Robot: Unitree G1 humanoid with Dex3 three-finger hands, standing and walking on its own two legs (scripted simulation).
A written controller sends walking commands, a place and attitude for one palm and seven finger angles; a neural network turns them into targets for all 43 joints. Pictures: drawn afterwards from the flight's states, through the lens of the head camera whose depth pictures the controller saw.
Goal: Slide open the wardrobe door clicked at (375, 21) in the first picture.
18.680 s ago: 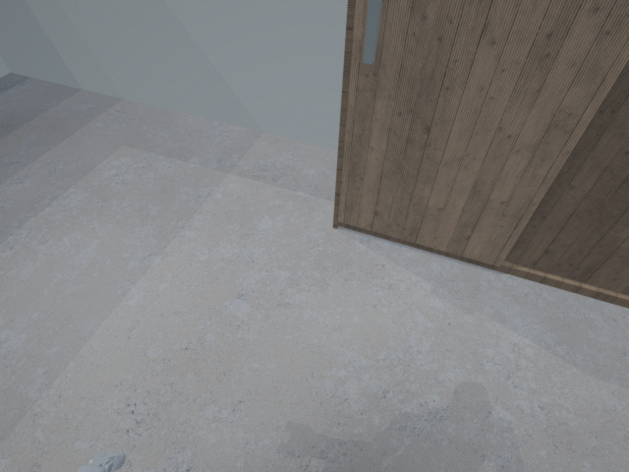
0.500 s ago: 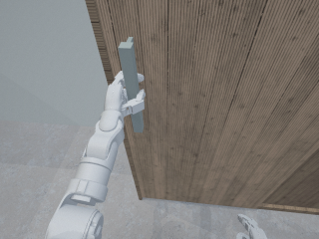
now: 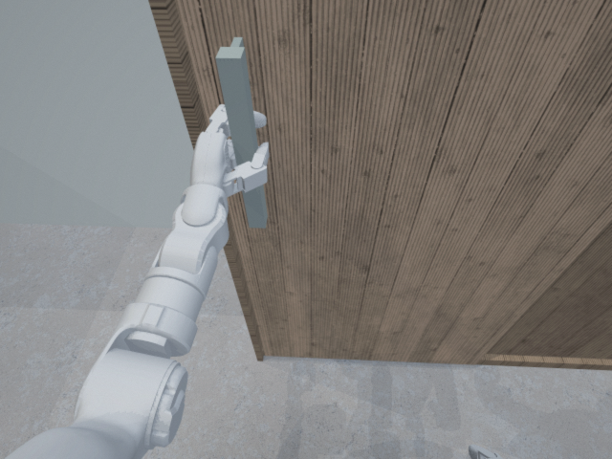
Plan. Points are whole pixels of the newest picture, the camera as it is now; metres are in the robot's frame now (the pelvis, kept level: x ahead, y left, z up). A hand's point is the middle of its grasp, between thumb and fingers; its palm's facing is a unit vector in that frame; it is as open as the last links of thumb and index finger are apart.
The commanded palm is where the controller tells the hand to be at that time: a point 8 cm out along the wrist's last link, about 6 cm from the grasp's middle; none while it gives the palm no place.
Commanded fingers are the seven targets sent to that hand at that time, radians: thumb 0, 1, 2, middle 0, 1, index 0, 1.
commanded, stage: step sideways, sliding the door along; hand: left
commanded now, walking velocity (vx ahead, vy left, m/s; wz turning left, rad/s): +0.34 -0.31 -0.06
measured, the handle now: (249, 145) +0.50 +0.09 +0.15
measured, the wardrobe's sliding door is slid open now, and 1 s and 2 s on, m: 0.01 0.04 0.32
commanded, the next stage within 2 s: none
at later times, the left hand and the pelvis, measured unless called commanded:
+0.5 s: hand (262, 168) +0.44 +0.07 +0.15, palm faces +0.03 -1.00 -0.04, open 6.4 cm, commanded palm +0.42 +0.06 +0.16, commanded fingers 0.00 0.90 0.90 -0.45 -1.40 -0.45 -1.40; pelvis +0.03 -0.05 -0.01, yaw +3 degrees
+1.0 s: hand (290, 164) +0.45 +0.03 +0.15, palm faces +0.32 -0.94 -0.07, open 6.7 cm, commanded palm +0.42 +0.00 +0.16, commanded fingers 0.00 0.90 0.90 -0.45 -1.40 -0.45 -1.40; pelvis +0.10 -0.17 +0.00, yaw +8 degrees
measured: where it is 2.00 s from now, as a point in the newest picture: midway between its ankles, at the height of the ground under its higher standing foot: outside the picture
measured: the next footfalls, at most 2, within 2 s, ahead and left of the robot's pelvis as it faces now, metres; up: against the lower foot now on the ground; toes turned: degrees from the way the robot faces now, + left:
right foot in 0.76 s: +0.17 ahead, -0.32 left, -0.01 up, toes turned +2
left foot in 0.92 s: +0.13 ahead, -0.04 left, +0.00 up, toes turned +19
